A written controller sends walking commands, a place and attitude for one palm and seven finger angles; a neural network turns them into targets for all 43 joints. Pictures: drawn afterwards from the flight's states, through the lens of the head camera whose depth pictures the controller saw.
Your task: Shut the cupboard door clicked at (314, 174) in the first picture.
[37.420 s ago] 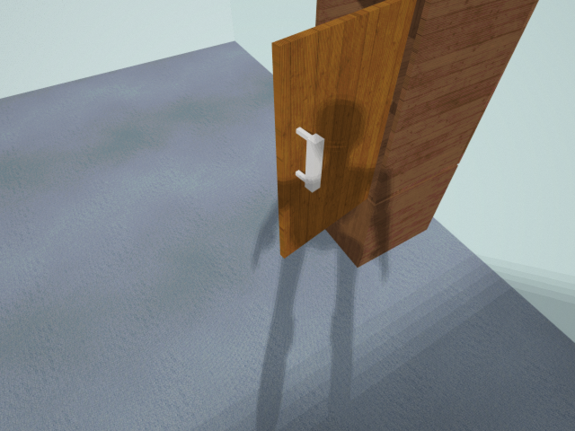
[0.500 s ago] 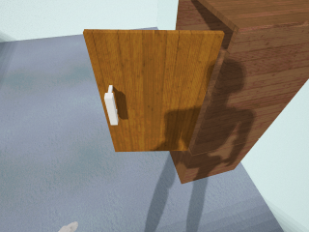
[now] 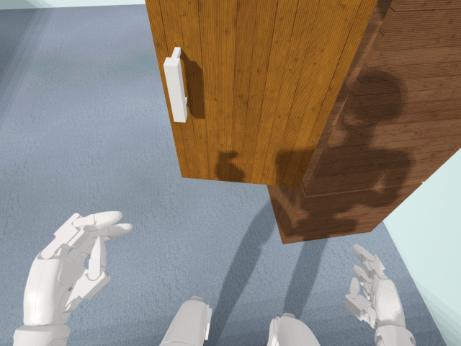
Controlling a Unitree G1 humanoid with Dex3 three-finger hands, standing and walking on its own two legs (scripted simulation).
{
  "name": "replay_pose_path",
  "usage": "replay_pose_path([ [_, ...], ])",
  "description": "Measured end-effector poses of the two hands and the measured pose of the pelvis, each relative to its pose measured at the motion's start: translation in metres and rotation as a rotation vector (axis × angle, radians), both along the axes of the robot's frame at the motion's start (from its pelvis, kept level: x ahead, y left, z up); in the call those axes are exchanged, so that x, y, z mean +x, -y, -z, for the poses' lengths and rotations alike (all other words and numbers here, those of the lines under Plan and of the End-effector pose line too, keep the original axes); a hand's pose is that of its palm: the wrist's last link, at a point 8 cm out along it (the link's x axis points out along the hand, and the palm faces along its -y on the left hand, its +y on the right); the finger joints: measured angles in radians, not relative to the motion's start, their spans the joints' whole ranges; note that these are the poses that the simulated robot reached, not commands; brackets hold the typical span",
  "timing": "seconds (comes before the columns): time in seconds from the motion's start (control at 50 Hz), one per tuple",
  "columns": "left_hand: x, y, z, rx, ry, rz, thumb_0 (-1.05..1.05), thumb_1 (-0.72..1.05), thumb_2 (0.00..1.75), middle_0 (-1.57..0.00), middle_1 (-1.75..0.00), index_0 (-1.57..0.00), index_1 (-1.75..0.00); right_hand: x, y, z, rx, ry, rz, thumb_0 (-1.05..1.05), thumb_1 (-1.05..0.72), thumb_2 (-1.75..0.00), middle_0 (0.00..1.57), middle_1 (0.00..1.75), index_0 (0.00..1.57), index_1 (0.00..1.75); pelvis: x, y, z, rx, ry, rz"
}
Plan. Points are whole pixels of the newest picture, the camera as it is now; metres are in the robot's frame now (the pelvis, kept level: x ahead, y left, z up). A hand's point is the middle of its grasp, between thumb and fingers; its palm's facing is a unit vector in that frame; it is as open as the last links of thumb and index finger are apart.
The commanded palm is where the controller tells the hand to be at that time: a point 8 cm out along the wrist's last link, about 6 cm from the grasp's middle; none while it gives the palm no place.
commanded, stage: raise the hand and make a fist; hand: left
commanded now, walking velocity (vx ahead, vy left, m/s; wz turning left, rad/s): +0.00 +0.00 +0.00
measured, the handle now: (178, 85) +0.54 +0.18 +0.12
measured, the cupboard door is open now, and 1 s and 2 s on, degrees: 77 77 77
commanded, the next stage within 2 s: bring the fist close to the handle in 1.34 s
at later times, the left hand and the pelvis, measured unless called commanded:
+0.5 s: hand (115, 241) +0.24 +0.20 +0.08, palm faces -0.05 -1.00 -0.02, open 3.3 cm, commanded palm +0.21 +0.27 +0.10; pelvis +0.02 +0.04 +0.03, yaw -1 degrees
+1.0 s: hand (97, 201) +0.27 +0.22 +0.14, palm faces +0.06 -1.00 -0.06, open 3.1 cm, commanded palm +0.24 +0.27 +0.13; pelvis +0.03 +0.03 +0.05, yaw -1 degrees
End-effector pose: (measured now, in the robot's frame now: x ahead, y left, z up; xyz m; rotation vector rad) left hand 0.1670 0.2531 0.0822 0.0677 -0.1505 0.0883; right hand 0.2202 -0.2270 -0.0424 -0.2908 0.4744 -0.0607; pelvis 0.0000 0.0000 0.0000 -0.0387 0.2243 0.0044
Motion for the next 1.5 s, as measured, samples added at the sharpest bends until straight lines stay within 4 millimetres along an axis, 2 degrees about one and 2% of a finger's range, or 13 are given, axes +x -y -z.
replay_pose_path([
  [0.06,0.032,0.012,-0.010,0.006,0.012,0.124,0.02,0.90,0.90,-0.61,-0.75,-0.61,-0.74,-0.013,-0.014,0.013,0.057,-0.050,0.030,0.01,-0.90,-0.90,0.20,0.30,0.20,0.30,0.001,-0.004,-0.001,-0.005,-0.005,0.003],
  [0.14,0.060,0.017,0.008,-0.046,-0.219,0.189,0.01,0.90,0.90,-0.68,-0.83,-0.68,-0.82,-0.038,-0.024,0.019,0.125,-0.141,0.116,0.02,-0.90,-0.90,0.20,0.30,0.20,0.30,0.008,-0.010,-0.013,0.006,-0.007,0.021],
  [0.2,0.060,0.006,0.012,-0.073,-0.326,0.109,0.02,0.90,0.90,-0.74,-0.89,-0.74,-0.88,-0.055,-0.025,0.014,0.134,-0.194,0.171,0.02,-0.90,-0.90,0.20,0.30,0.20,0.30,0.016,-0.016,-0.024,0.014,-0.004,0.036],
  [0.28,0.047,-0.015,-0.010,-0.037,-0.237,-0.027,0.02,0.90,0.90,-0.81,-0.97,-0.81,-0.96,-0.066,-0.021,0.008,0.091,-0.237,0.173,0.02,-0.90,-0.90,0.20,0.30,0.20,0.30,0.024,-0.022,-0.031,0.014,-0.005,0.037],
  [0.36,0.042,-0.022,-0.022,-0.008,-0.109,-0.032,0.02,0.91,0.90,-0.88,-1.05,-0.88,-1.04,-0.061,-0.017,0.008,0.031,-0.248,0.125,0.02,-0.90,-0.90,0.20,0.30,0.20,0.30,0.024,-0.028,-0.027,0.003,-0.011,0.021],
  [0.5,0.054,-0.006,-0.002,-0.043,-0.202,0.130,0.02,0.90,0.90,-1.01,-1.19,-1.01,-1.18,-0.036,-0.019,-0.006,0.002,-0.171,0.121,0.02,-0.90,-0.90,0.20,0.30,0.20,0.30,0.022,-0.036,-0.026,-0.007,-0.007,0.020],
  [0.64,0.058,-0.025,-0.041,-0.019,-0.102,0.013,0.02,0.90,0.90,-1.14,-1.33,-1.14,-1.32,-0.015,-0.038,-0.029,0.041,-0.099,0.080,0.02,-0.90,-0.90,0.20,0.30,0.20,0.30,0.029,-0.037,-0.038,-0.009,0.020,0.018],
  [0.7,0.060,-0.026,-0.046,-0.019,-0.088,0.003,0.02,0.90,0.90,-1.19,-1.39,-1.19,-1.38,-0.011,-0.045,-0.031,0.057,-0.096,0.049,0.01,-0.90,-0.90,0.20,0.30,0.20,0.30,0.030,-0.038,-0.041,-0.011,0.028,0.011],
  [0.84,0.066,-0.011,-0.025,-0.034,-0.220,0.092,0.02,0.90,0.90,-1.27,-1.47,-1.27,-1.46,-0.019,-0.043,-0.030,0.058,-0.132,0.050,0.01,-0.90,-0.90,0.20,0.30,0.20,0.30,0.031,-0.034,-0.045,-0.005,0.041,0.012],
  [1.02,0.078,-0.016,-0.064,-0.005,-0.067,0.032,0.02,0.90,0.90,-1.29,-1.50,-1.29,-1.49,-0.036,-0.026,-0.025,0.061,-0.177,0.082,0.01,-0.90,-0.90,0.20,0.30,0.20,0.30,0.034,-0.027,-0.051,0.001,0.059,0.013],
  [1.16,0.076,0.004,-0.036,-0.034,-0.235,0.098,0.02,0.90,0.90,-1.30,-1.50,-1.30,-1.49,-0.043,-0.011,-0.026,0.061,-0.184,0.119,0.02,-0.90,-0.90,0.20,0.30,0.20,0.30,0.033,-0.021,-0.054,0.017,0.062,0.023],
  [1.32,0.073,0.002,-0.058,-0.006,-0.071,0.016,0.02,0.90,0.90,-1.30,-1.50,-1.30,-1.50,-0.037,-0.002,-0.024,0.053,-0.174,0.096,0.02,-0.90,-0.90,0.20,0.30,0.20,0.30,0.031,-0.012,-0.051,0.021,0.060,0.017],
  [1.5,0.071,0.018,-0.038,-0.025,-0.210,0.090,0.02,0.90,0.90,-1.30,-1.50,-1.30,-1.50,-0.030,-0.001,-0.025,0.076,-0.152,0.104,0.02,-0.90,-0.90,0.20,0.30,0.20,0.30,0.032,-0.008,-0.053,0.028,0.061,0.021],
])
